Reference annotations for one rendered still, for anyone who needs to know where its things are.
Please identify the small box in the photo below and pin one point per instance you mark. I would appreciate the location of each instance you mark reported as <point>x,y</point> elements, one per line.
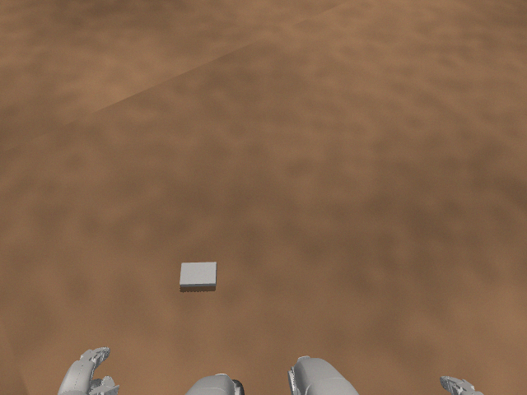
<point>198,274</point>

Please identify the right robot hand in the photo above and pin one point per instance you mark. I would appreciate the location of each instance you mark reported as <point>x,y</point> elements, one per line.
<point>458,387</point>

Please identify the left robot hand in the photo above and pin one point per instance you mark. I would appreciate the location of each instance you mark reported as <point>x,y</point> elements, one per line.
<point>79,375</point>

